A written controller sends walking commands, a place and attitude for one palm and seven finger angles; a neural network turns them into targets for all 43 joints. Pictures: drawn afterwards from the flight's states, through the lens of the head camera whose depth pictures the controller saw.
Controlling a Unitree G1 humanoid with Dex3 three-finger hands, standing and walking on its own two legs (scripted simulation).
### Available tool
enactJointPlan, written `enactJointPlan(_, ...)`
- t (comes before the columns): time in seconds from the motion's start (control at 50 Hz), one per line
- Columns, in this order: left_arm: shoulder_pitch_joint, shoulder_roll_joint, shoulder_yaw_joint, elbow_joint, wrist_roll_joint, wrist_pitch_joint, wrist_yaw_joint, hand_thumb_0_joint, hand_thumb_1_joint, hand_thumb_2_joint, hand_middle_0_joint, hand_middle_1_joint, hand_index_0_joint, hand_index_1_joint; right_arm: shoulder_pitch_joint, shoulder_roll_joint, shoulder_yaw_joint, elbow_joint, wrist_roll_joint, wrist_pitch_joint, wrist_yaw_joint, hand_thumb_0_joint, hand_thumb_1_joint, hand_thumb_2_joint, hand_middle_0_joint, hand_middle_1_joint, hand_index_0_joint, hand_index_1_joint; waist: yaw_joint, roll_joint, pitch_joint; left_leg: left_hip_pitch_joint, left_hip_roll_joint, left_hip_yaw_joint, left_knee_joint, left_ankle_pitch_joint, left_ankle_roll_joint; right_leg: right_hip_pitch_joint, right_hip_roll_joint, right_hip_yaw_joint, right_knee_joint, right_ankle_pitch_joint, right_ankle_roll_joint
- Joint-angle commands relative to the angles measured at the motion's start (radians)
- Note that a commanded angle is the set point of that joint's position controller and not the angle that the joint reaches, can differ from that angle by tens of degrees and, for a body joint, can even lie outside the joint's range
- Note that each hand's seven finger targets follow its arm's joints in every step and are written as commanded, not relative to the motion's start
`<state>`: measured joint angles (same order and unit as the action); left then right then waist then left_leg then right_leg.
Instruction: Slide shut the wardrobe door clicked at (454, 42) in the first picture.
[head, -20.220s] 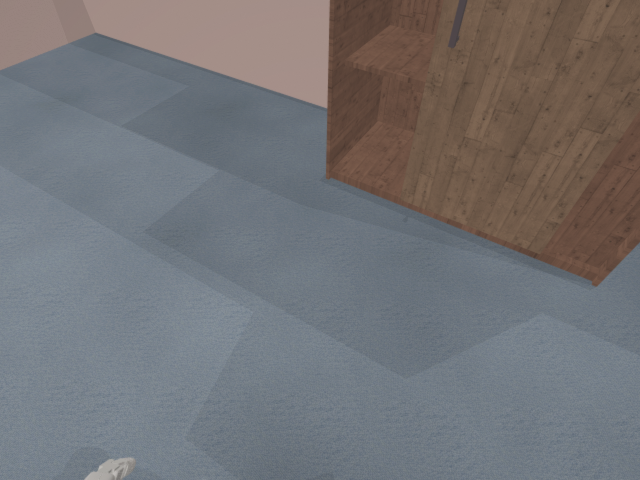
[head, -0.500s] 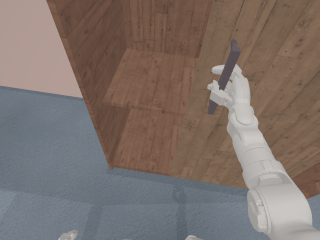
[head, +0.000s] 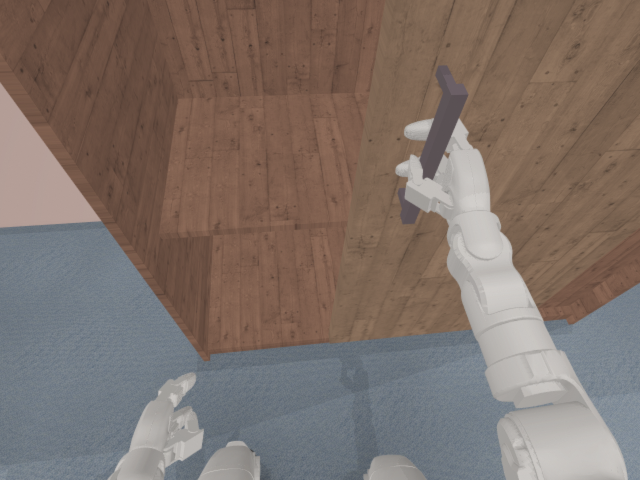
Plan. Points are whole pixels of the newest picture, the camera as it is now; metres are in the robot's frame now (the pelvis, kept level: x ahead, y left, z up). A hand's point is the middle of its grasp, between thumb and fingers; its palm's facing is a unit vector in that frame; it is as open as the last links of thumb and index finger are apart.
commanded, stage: step sideways, sliding the door along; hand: right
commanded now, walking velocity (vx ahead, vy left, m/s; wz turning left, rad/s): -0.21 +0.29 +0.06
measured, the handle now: (423, 155) +0.47 -0.16 +0.11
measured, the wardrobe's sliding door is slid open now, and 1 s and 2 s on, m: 0.37 0.24 0.23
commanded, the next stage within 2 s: none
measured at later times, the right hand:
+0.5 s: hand (366, 188) +0.41 -0.08 +0.11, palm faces +0.12 +0.98 -0.13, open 6.0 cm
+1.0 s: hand (314, 195) +0.41 -0.01 +0.11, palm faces -0.07 +0.99 -0.10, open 5.9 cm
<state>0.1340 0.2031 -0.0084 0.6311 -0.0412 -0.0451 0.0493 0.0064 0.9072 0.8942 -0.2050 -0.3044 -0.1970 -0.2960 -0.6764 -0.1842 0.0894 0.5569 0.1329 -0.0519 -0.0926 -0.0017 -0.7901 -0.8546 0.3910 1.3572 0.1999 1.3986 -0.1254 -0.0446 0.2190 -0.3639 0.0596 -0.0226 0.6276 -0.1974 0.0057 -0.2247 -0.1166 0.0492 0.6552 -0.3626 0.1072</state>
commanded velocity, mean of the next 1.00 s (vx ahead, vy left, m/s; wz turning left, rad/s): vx -0.15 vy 0.29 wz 0.15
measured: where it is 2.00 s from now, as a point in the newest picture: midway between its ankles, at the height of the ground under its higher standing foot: outside the picture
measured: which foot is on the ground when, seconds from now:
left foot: down 0.00-1.00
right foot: down 0.00-1.00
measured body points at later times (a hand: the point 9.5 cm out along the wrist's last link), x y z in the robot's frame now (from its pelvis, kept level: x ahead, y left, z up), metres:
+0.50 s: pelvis +0.02 +0.05 +0.01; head +0.12 +0.07 +0.44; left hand +0.24 +0.27 -0.11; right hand +0.40 -0.13 +0.12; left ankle +0.09 +0.16 -0.72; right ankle -0.01 -0.17 -0.72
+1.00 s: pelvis +0.01 +0.04 -0.01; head +0.08 +0.06 +0.44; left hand +0.21 +0.25 -0.13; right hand +0.40 -0.07 +0.12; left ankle +0.09 +0.16 -0.72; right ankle -0.01 -0.17 -0.72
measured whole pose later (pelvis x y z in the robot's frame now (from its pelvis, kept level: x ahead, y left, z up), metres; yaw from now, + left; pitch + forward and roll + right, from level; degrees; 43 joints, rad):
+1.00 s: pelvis +0.01 +0.04 -0.01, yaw -2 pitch -1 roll +0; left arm 0.06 0.19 0.04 0.63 -0.06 0.03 0.04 0.01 0.91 0.89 -0.20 -0.30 -0.20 -0.30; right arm -0.56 -0.07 0.17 0.37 0.10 -0.08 -0.13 0.00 -0.79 -0.80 0.40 1.38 0.24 1.40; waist -0.04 -0.05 0.17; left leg -0.46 0.04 0.03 0.73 -0.26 0.00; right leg -0.30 -0.22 -0.08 0.69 -0.36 0.14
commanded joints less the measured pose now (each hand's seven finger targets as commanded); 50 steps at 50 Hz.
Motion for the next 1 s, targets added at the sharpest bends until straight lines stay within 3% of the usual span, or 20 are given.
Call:
enactJointPlan(0.0, -0.067, 0.106, 0.055, -0.105, -0.013, -0.051, 0.019, 0.0, 0.9, 0.9, -0.2, -0.3, -0.2, -0.3, -0.454, 0.146, 0.183, -0.444, -0.064, -0.102, 0.068, 0.0, -0.9, -0.9, 0.45, 1.4, 0.45, 1.4, 0.162, 0.111, -0.508, 0.226, 0.068, -0.03, -0.133, 0.468, 0.021, 0.055, 0.006, -0.098, 0.073, 0.273, -0.097)
enactJointPlan(0.02, -0.036, 0.113, 0.074, -0.09, -0.024, -0.047, 0.025, 0.0, 0.9, 0.9, -0.2, -0.3, -0.2, -0.3, -0.371, 0.12, 0.145, -0.414, -0.065, -0.095, 0.058, 0.0, -0.9, -0.9, 0.45, 1.4, 0.45, 1.4, 0.158, 0.291, -0.568, 0.272, 0.098, -0.071, -0.128, 0.532, 0.06, 0.045, 0.05, -0.084, 0.123, 0.217, -0.075)
enactJointPlan(0.04, -0.057, 0.114, 0.08, -0.092, -0.019, -0.051, 0.029, 0.0, 0.9, 0.9, -0.2, -0.3, -0.2, -0.3, -0.36, 0.113, 0.136, -0.452, -0.067, -0.098, 0.059, 0.0, -0.9, -0.9, 0.45, 1.4, 0.45, 1.4, 0.149, 0.333, -0.578, 0.289, 0.116, -0.095, -0.122, 0.64, 0.088, 0.034, 0.064, -0.077, 0.15, 0.107, -0.07)
enactJointPlan(0.08, -0.083, 0.095, 0.065, -0.087, -0.01, -0.058, 0.037, 0.0, 0.9, 0.9, -0.2, -0.3, -0.2, -0.3, -0.339, 0.145, 0.163, -0.484, -0.068, -0.101, 0.053, 0.0, -0.9, -0.9, 0.45, 1.4, 0.45, 1.4, 0.153, 0.21, -0.56, 0.262, 0.1, -0.049, -0.095, 0.623, 0.052, 0.074, 0.014, -0.078, -0.011, 0.17, -0.085)
enactJointPlan(0.12, -0.098, 0.109, 0.07, -0.111, -0.007, -0.052, 0.029, 0.0, 0.9, 0.9, -0.2, -0.3, -0.2, -0.3, -0.33, 0.165, 0.173, -0.552, -0.06, -0.114, 0.052, 0.0, -0.9, -0.9, 0.45, 1.4, 0.45, 1.4, 0.149, 0.061, -0.597, 0.181, 0.029, 0.017, -0.055, 0.446, -0.006, 0.206, -0.089, -0.036, -0.076, 0.556, -0.112)
enactJointPlan(0.16, -0.104, 0.125, 0.075, -0.125, -0.011, -0.039, 0.014, 0.0, 0.9, 0.9, -0.2, -0.3, -0.2, -0.3, -0.3, 0.167, 0.178, -0.559, -0.062, -0.116, 0.05, 0.0, -0.9, -0.9, 0.45, 1.4, 0.45, 1.4, 0.153, -0.046, -0.578, 0.185, -0.012, 0.035, -0.023, 0.356, -0.016, 0.202, -0.161, -0.015, -0.072, 0.711, -0.134)
enactJointPlan(0.2, -0.075, 0.122, 0.079, -0.139, -0.018, -0.031, -0.003, 0.0, 0.9, 0.9, -0.2, -0.3, -0.2, -0.3, -0.274, 0.17, 0.177, -0.581, -0.077, -0.127, 0.055, 0.0, -0.9, -0.9, 0.45, 1.4, 0.45, 1.4, 0.157, 0.018, -0.609, 0.228, -0.005, 0.032, -0.109, 0.396, -0.006, 0.21, -0.114, -0.064, -0.023, 0.717, -0.107)
enactJointPlan(0.24, -0.091, 0.113, 0.078, -0.148, -0.025, -0.029, -0.004, 0.0, 0.9, 0.9, -0.2, -0.3, -0.2, -0.3, -0.268, 0.135, 0.156, -0.592, -0.083, -0.137, 0.048, 0.0, -0.9, -0.9, 0.45, 1.4, 0.45, 1.4, 0.155, 0.17, -0.614, 0.294, 0.06, -0.013, -0.136, 0.553, 0.026, 0.127, -0.046, -0.112, 0.021, 0.452, -0.073)
enactJointPlan(0.28, -0.106, 0.103, 0.067, -0.146, -0.021, -0.03, 0.001, 0.0, 0.9, 0.9, -0.2, -0.3, -0.2, -0.3, -0.219, 0.139, 0.165, -0.575, -0.083, -0.14, 0.039, 0.0, -0.9, -0.9, 0.45, 1.4, 0.45, 1.4, 0.143, 0.171, -0.592, 0.307, 0.086, -0.029, -0.129, 0.561, 0.036, 0.074, -0.036, -0.116, -0.038, 0.265, -0.071)
enactJointPlan(0.32, -0.116, 0.11, 0.067, -0.152, -0.016, -0.029, 0.002, 0.0, 0.9, 0.9, -0.2, -0.3, -0.2, -0.3, -0.228, 0.155, 0.178, -0.596, -0.076, -0.146, 0.037, 0.0, -0.9, -0.9, 0.45, 1.4, 0.45, 1.4, 0.141, 0.142, -0.589, 0.223, 0.058, -0.013, -0.131, 0.416, 0.013, 0.15, -0.068, -0.111, -0.09, 0.343, -0.084)
enactJointPlan(0.38, -0.121, 0.142, 0.082, -0.167, -0.003, -0.018, -0.01, 0.0, 0.9, 0.9, -0.2, -0.3, -0.2, -0.3, -0.219, 0.198, 0.211, -0.613, -0.071, -0.146, 0.039, 0.0, -0.9, -0.9, 0.45, 1.4, 0.45, 1.4, 0.147, -0.111, -0.551, 0.141, -0.029, 0.047, 0.003, 0.194, -0.025, 0.186, -0.223, -0.019, -0.154, 0.627, -0.146)
enactJointPlan(0.4, -0.115, 0.137, 0.078, -0.172, -0.003, -0.017, -0.018, 0.0, 0.9, 0.9, -0.2, -0.3, -0.2, -0.3, -0.222, 0.207, 0.22, -0.628, -0.077, -0.15, 0.044, 0.0, -0.9, -0.9, 0.45, 1.4, 0.45, 1.4, 0.146, -0.118, -0.545, 0.133, -0.032, 0.045, -0.022, 0.151, -0.018, 0.202, -0.22, -0.044, -0.124, 0.699, -0.142)
enactJointPlan(0.44, -0.098, 0.117, 0.07, -0.172, -0.022, -0.024, -0.024, 0.0, 0.9, 0.9, -0.2, -0.3, -0.2, -0.3, -0.213, 0.198, 0.215, -0.622, -0.087, -0.154, 0.044, 0.0, -0.9, -0.9, 0.45, 1.4, 0.45, 1.4, 0.154, 0.01, -0.573, 0.183, -0.013, 0.044, -0.099, 0.312, 0.0, 0.207, -0.141, -0.125, -0.039, 0.66, -0.203)
enactJointPlan(0.48, -0.099, 0.116, 0.072, -0.17, -0.017, -0.022, -0.022, 0.0, 0.9, 0.9, -0.2, -0.3, -0.2, -0.3, -0.194, 0.188, 0.213, -0.612, -0.088, -0.141, 0.042, 0.0, -0.9, -0.9, 0.45, 1.4, 0.45, 1.4, 0.158, 0.114, -0.593, 0.226, 0.016, 0.025, -0.086, 0.451, 0.014, 0.175, -0.11, -0.129, -0.037, 0.564, -0.09)
enactJointPlan(0.52, -0.111, 0.104, 0.072, -0.167, -0.016, -0.019, -0.019, 0.0, 0.9, 0.9, -0.2, -0.3, -0.2, -0.3, -0.22, 0.184, 0.213, -0.632, -0.086, -0.145, 0.04, 0.0, -0.9, -0.9, 0.45, 1.4, 0.45, 1.4, 0.157, 0.175, -0.614, 0.237, 0.045, -0.001, -0.095, 0.527, 0.024, 0.163, -0.082, -0.146, -0.016, 0.471, -0.077)
enactJointPlan(0.62, -0.133, 0.111, 0.069, -0.172, -0.011, -0.007, -0.02, 0.0, 0.9, 0.9, -0.2, -0.3, -0.2, -0.3, -0.229, 0.234, 0.248, -0.607, -0.073, -0.144, 0.039, 0.0, -0.9, -0.9, 0.45, 1.4, 0.45, 1.4, 0.152, 0.027, -0.577, 0.152, -0.004, 0.032, -0.026, 0.295, -0.008, 0.152, -0.159, -0.094, -0.086, 0.48, -0.11)
enactJointPlan(0.68, -0.133, 0.1, 0.068, -0.164, -0.021, -0.001, -0.02, 0.0, 0.9, 0.9, -0.2, -0.3, -0.2, -0.3, -0.239, 0.247, 0.261, -0.578, -0.075, -0.14, 0.034, 0.0, -0.9, -0.9, 0.45, 1.4, 0.45, 1.4, 0.156, 0.047, -0.581, 0.167, 0.007, 0.03, -0.019, 0.32, 0.006, 0.13, -0.13, -0.129, -0.048, 0.459, -0.139)
enactJointPlan(0.74, -0.136, 0.089, 0.068, -0.163, -0.023, 0.006, -0.016, 0.0, 0.9, 0.9, -0.2, -0.3, -0.2, -0.3, -0.284, 0.258, 0.27, -0.559, -0.073, -0.139, 0.036, 0.0, -0.9, -0.9, 0.45, 1.4, 0.45, 1.4, 0.159, 0.141, -0.592, 0.161, 0.022, 0.014, -0.038, 0.339, 0.015, 0.124, -0.1, -0.14, -0.021, 0.385, -0.093)
enactJointPlan(0.88, -0.135, 0.101, 0.08, -0.134, -0.015, 0.034, -0.003, 0.0, 0.9, 0.9, -0.2, -0.3, -0.2, -0.3, -0.318, 0.211, 0.215, -0.495, -0.068, -0.126, 0.032, 0.0, -0.9, -0.9, 0.45, 1.4, 0.45, 1.4, 0.158, 0.021, -0.549, 0.122, -0.004, 0.035, 0.06, 0.21, 0.006, 0.066, -0.156, -0.102, -0.077, 0.34, -0.119)
enactJointPlan(0.98, -0.121, 0.088, 0.081, -0.119, -0.017, 0.033, 0.008, 0.0, 0.9, 0.9, -0.2, -0.3, -0.2, -0.3, -0.343, 0.172, 0.178, -0.472, -0.067, -0.127, 0.032, 0.0, -0.9, -0.9, 0.45, 1.4, 0.45, 1.4, 0.16, 0.103, -0.555, 0.11, 0.011, 0.001, 0.0, 0.234, 0.02, 0.076, -0.105, -0.143, -0.034, 0.246, -0.099)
